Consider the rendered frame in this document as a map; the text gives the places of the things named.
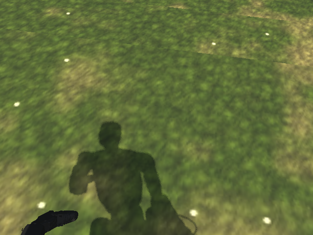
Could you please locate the left robot hand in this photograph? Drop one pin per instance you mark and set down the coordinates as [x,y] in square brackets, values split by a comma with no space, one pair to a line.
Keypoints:
[48,221]

